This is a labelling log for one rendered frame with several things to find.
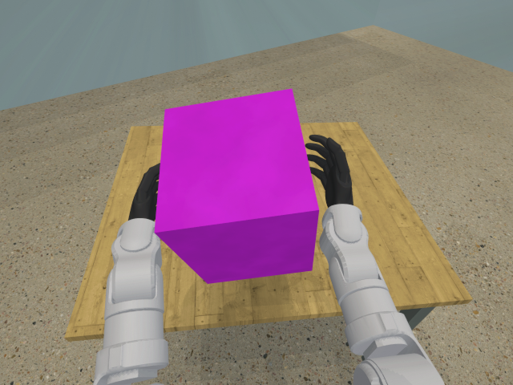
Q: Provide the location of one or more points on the carton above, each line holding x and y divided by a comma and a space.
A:
236, 198

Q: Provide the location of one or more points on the robot right forearm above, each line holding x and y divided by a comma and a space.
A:
374, 328

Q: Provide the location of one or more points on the right robot upper arm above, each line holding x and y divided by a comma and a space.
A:
409, 369

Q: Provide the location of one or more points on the robot right hand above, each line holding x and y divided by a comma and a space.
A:
335, 179

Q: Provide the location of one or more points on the table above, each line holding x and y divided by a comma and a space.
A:
416, 272

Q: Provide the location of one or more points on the robot left hand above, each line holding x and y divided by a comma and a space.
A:
145, 199

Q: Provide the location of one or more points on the robot left forearm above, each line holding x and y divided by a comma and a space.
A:
134, 348

